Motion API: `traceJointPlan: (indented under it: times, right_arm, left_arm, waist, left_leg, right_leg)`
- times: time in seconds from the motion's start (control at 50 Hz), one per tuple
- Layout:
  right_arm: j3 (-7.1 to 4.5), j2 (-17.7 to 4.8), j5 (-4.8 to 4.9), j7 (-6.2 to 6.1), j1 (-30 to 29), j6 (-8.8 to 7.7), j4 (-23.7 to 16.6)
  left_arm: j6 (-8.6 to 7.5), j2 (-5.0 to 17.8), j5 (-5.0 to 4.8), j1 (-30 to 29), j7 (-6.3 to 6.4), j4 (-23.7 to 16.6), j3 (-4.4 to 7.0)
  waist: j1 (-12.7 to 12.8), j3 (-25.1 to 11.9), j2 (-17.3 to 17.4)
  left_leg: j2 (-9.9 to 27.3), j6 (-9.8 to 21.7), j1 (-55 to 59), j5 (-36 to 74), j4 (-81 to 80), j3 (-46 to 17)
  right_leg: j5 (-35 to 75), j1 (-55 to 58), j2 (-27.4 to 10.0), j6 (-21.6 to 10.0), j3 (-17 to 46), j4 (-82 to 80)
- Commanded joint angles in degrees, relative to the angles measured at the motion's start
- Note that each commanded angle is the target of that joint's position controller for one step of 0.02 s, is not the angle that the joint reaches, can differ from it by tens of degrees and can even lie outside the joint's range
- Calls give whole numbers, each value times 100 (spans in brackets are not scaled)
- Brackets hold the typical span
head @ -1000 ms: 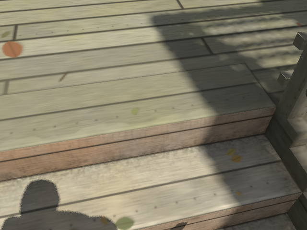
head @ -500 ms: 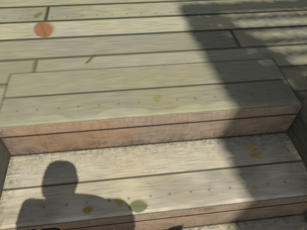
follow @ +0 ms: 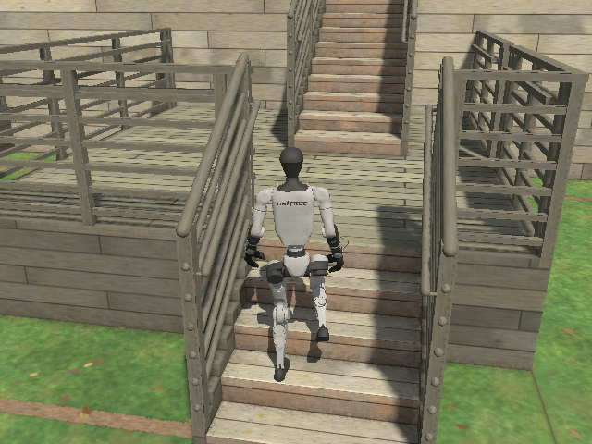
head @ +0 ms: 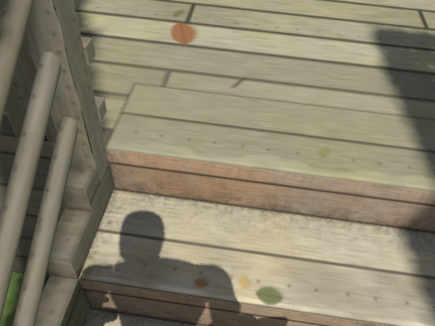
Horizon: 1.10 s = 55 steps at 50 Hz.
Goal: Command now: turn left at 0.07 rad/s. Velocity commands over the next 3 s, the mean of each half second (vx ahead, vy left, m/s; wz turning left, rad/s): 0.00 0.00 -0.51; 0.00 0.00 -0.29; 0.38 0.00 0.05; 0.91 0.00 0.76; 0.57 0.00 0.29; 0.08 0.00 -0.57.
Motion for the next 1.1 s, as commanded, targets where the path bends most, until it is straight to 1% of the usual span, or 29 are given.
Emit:
traceJointPlan:
  times: [0.02, 0.06, 0.1, 0.16, 0.18, 0.22, 0.26, 0.28, 0.3, 0.32, 0.34, 0.38, 0.42, 0.44, 0.48, 0.5, 0.56, 0.62, 0.66, 0.68, 0.7, 0.72, 0.74, 0.8, 0.84, 0.9, 0.96, 1.0, 1.1]
  right_arm:
    - [-8, -434, 147, 139, -746, -86, -449]
    - [133, -380, 281, 166, -1844, -135, -771]
    - [-71, -972, 256, 193, -1310, -69, -268]
    - [-475, -1544, 490, 113, -640, 109, -36]
    - [-547, -1556, 360, 14, 199, 181, 146]
    - [-485, -1063, 163, -435, 526, 108, -75]
    - [-533, -1020, 102, -528, -1272, 180, -712]
    - [-519, -899, 67, -549, -1472, 147, -954]
    - [-506, -954, 20, -614, -1559, 124, -1087]
    - [-429, -586, -74, -626, -1988, 126, -1350]
    - [-410, -469, -94, -597, -1964, 85, -1376]
    - [-538, -807, -226, -552, -1422, 78, -1140]
    - [-437, -625, -151, -638, -1458, 139, -1334]
    - [-384, -502, -149, -610, -1506, 209, -1380]
    - [-367, -519, -122, -596, -1288, 255, -1305]
    - [-403, -629, -130, -555, -728, 349, -1071]
    - [-429, -654, -98, -344, -320, 465, -803]
    - [-357, -529, 7, -129, 3, 588, -542]
    - [-458, -720, -163, -214, -252, 457, -621]
    - [-569, -1222, -191, -293, -72, 306, -503]
    - [-525, -1397, -345, -159, -691, 173, -763]
    - [-462, -1126, -307, -72, -1156, 40, -712]
    - [-389, -929, -311, 1, -1488, -72, -739]
    - [251, 458, -32, 33, -1489, -25, -471]
    - [246, 284, 244, 83, -660, 18, 33]
    - [2, -601, 333, 215, -703, -60, 472]
    - [81, -284, 306, 447, -663, -63, 709]
    - [97, -154, 126, 205, -138, -142, 891]
    - [27, -115, 77, 218, -350, 79, 1024]
  left_arm:
    - [-155, 240, -10, 557, -327, 85, 27]
    - [-128, 85, 41, 972, -654, 398, 34]
    - [4, -131, 46, 422, -880, 355, 15]
    - [-144, 304, -79, 57, -531, -147, 8]
    - [-285, 425, -179, -134, -329, -294, -19]
    - [-542, 641, -261, -600, -135, -472, 39]
    - [-499, 440, -73, 138, -246, -249, 142]
    - [-458, 710, -118, 576, -265, -141, 252]
    - [-386, 1012, -170, 930, -263, -107, 426]
    - [-365, 1014, -159, 1237, -181, -151, 475]
    - [-354, 1030, -120, 950, -48, -264, 496]
    - [-353, 619, -93, 285, -47, -594, 375]
    - [-360, 57, -78, 338, 27, -528, 139]
    - [-385, 213, -133, 449, 100, -477, 192]
    - [-339, 419, 51, 452, 65, -544, 252]
    - [-355, 471, -44, 71, 22, -734, 261]
    - [-385, 599, -147, -514, 60, -1063, 288]
    - [-246, 611, -188, -544, 62, -1005, 279]
    - [-38, 384, -170, 56, -73, -609, 288]
    - [-27, -11, -158, 41, -68, -525, 223]
    - [-105, 80, 140, 264, -106, -601, 255]
    - [-124, 760, -80, 376, -9, -352, 433]
    - [-89, 820, -171, 137, 90, -213, 421]
    - [-84, 256, -110, -688, 151, -336, 279]
    - [-172, -55, -137, -448, -10, 43, 229]
    - [-104, -303, -46, -252, -477, 368, 129]
    - [-150, -69, -157, -584, -483, 181, 62]
    - [-278, 31, -204, -1120, -389, -18, -33]
    - [-93, -205, -66, -395, -484, 494, -96]
  waist:
    - [489, 51, 350]
    - [961, 88, 35]
    - [796, 465, 670]
    - [227, 108, 766]
    - [-157, -197, 903]
    - [-704, -815, 77]
    - [104, -213, -395]
    - [265, -257, -1335]
    - [534, -116, -1466]
    - [895, -288, -1427]
    - [737, -153, -1115]
    - [366, -236, -556]
    - [199, -64, -170]
    - [272, -220, -307]
    - [390, -362, -817]
    - [213, -420, -1170]
    - [53, -251, -1007]
    - [251, -360, -690]
    - [470, -369, -561]
    - [421, -300, 377]
    - [634, -282, 1329]
    - [668, -8, 299]
    - [599, 194, 422]
    - [412, 56, -471]
    - [217, 146, -75]
    - [416, 504, 326]
    - [503, 143, 345]
    - [73, -254, -161]
    - [395, 162, -87]
  left_leg:
    - [1134, 884, -35, 1860, -323, -783]
    - [690, 238, -1013, 1357, -188, -160]
    - [1177, 515, -1077, 855, -652, -835]
    - [1959, 1384, 1211, 1772, -480, -1635]
    - [2179, 1564, 2140, 2586, -344, -1810]
    - [1410, 887, 2315, 1802, 436, -681]
    - [591, 253, 784, 142, 577, 605]
    - [38, -236, -128, -578, 1228, 1077]
    - [-328, -704, -987, -1472, 2234, 1169]
    - [-232, -840, -1576, -2065, 3560, 643]
    - [-162, -857, -2045, -1815, 4829, 329]
    - [-10, -771, -2074, -1417, 5970, 304]
    - [53, -908, -2501, -1701, 4669, 265]
    - [61, -1036, -2490, -2033, 3928, 326]
    - [152, -1137, -2238, -1968, 3863, 174]
    - [54, -1130, -1457, -1678, 4116, 612]
    - [-14, -1019, -108, -1418, 2407, 1118]
    - [39, -642, 108, -679, 87, 1232]
    - [325, -25, 948, 290, -554, 778]
    - [1427, 1090, 1405, 1734, -860, -737]
    - [2810, 2384, 1054, 1962, -1505, -3449]
    - [2902, 2383, 810, 1020, -1536, -3186]
    - [2358, 1812, 392, 228, -1431, -2263]
    - [1099, 631, 410, 455, -812, -328]
    - [922, 344, 1054, -384, -861, -101]
    - [774, 44, -113, -1004, -1135, 277]
    - [1149, -219, 515, 1090, -706, -113]
    - [827, -400, 1401, 3046, -320, 452]
    - [471, 25, 1188, 1579, -502, 841]
  right_leg:
    - [749, 409, -444, 144, 186, -955]
    - [1618, 2276, -809, 334, -106, -3812]
    - [663, 3145, -713, 328, -531, -5433]
    - [1062, 2620, -614, -123, -495, -7669]
    - [1822, 2252, -541, -482, -243, -7732]
    - [4229, 2442, -944, -1557, 469, -7198]
    - [3192, 3120, -920, -1872, 991, -8220]
    - [2949, 4058, -1322, -2371, 2046, -8814]
    - [2832, 4684, -1891, -2830, 2964, -9114]
    - [2029, 4850, -1877, -2642, 3177, -9247]
    - [1697, 4684, -1661, -2375, 3119, -9104]
    - [1651, 4237, -1411, -2118, 2742, -9034]
    - [1773, 4595, -1160, -2255, 2804, -9021]
    - [1727, 4928, -1144, -2219, 2941, -9083]
    - [1382, 4727, -1419, -2237, 3247, -9179]
    - [1622, 3961, -1234, -2137, 2794, -9192]
    - [1745, 2784, -557, -1681, 2137, -9034]
    - [1529, 3455, -987, -1882, 2875, -8570]
    - [860, 2873, -340, -1426, 2362, -7554]
    - [-79, 1604, 452, -755, 1492, -5710]
    - [-948, 585, 502, -47, 1507, -3991]
    - [-425, 246, 292, 79, 1615, -2422]
    - [-76, 87, 227, 40, 1422, -1448]
    - [749, 480, 52, -31, 1356, -2723]
    - [312, 757, -237, 302, 1041, -4626]
    - [-202, 3106, -466, 576, -292, -6833]
    - [1776, 3750, -669, -107, 19, -7752]
    - [2261, 3390, -753, -902, 80, -7451]
    - [1295, 3423, -756, -594, 54, -7865]
Next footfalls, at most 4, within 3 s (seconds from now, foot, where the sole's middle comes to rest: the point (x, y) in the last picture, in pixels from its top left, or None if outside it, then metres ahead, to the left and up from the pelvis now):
0.16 right None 0.03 -0.17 -0.78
0.66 left None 0.04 0.07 -0.78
0.96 right None -0.02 -0.15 -0.78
1.52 right None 0.02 -0.23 -0.78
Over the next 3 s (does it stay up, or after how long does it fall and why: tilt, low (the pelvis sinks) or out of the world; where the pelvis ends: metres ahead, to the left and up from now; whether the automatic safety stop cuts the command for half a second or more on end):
stays up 0.80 -0.33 0.46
